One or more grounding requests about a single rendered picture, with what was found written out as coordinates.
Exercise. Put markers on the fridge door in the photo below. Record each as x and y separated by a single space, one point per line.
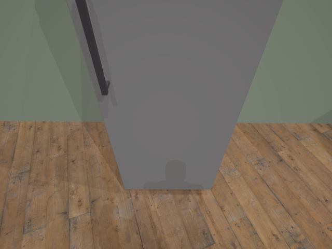
179 73

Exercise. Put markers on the handle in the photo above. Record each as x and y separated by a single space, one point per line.
88 30

